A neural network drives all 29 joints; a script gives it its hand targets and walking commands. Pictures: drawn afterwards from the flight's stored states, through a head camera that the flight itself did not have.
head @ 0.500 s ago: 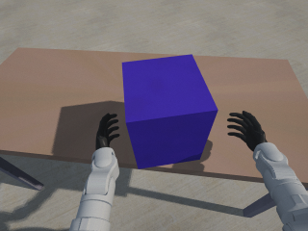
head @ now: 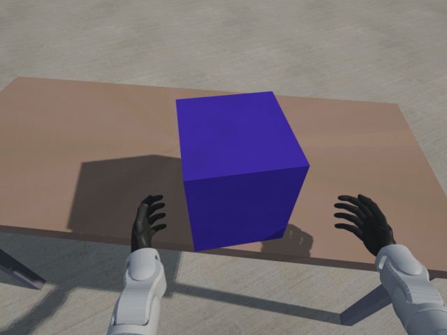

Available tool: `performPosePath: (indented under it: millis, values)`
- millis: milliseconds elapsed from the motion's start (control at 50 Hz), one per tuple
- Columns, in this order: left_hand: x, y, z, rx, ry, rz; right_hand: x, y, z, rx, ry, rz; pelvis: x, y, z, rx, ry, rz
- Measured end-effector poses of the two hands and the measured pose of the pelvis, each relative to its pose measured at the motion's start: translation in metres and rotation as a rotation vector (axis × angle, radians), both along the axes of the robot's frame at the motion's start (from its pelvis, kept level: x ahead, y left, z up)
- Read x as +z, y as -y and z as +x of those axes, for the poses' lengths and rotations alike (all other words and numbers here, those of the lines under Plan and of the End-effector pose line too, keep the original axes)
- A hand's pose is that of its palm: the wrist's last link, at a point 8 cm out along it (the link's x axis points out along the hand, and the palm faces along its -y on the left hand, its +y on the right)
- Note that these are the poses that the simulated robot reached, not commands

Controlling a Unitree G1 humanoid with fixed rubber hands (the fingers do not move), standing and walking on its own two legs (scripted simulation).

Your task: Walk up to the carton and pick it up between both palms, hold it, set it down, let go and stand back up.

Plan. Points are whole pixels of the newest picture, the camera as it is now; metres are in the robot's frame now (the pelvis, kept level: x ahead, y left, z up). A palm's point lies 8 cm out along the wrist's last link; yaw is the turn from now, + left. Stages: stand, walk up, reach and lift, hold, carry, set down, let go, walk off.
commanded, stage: set down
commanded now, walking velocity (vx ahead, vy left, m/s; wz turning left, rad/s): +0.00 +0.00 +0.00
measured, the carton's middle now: (232, 173) +0.44 +0.02 +0.03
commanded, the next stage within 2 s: let go in 1.92 s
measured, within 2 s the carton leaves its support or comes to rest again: neither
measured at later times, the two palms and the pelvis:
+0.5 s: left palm (138, 276) +0.22 +0.18 +0.02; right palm (385, 281) +0.23 -0.24 +0.00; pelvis +0.00 +0.01 +0.00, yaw -1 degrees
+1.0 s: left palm (127, 295) +0.20 +0.19 +0.00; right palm (389, 308) +0.18 -0.24 -0.01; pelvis +0.01 +0.02 +0.00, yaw -1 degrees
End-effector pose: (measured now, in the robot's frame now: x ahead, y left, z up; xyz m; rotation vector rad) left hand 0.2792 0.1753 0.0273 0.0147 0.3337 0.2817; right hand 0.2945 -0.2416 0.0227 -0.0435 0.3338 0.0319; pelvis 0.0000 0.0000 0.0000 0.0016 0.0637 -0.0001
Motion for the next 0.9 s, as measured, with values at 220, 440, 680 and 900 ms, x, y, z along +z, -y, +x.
performPosePath:
  millis: [220,440,680,900]
  values:
    - [-0.004,0.002,-0.018,-0.008,-0.022,0.004,-0.009,0.005,-0.033,-0.027,-0.027,0.004,0.0,-0.004,-0.002,-0.011,0.031,-0.001]
    - [-0.009,-0.001,-0.045,0.012,-0.046,-0.004,-0.02,0.0,-0.061,-0.017,-0.05,0.013,0.001,-0.006,0.003,-0.018,0.056,-0.002]
    - [-0.021,-0.003,-0.082,-0.002,-0.115,-0.011,-0.022,0.0,-0.097,-0.039,-0.077,0.007,0.002,-0.005,0.009,-0.013,0.096,-0.005]
    - [-0.026,-0.015,-0.079,-0.034,-0.143,0.02,-0.027,-0.005,-0.109,-0.051,-0.127,-0.005,0.002,-0.01,0.011,-0.018,0.099,-0.002]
